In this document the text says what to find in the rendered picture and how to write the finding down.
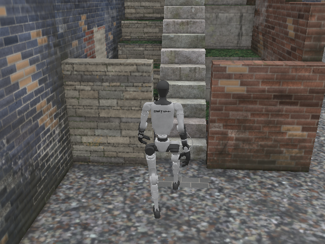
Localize stairs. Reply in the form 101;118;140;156
155;0;207;160

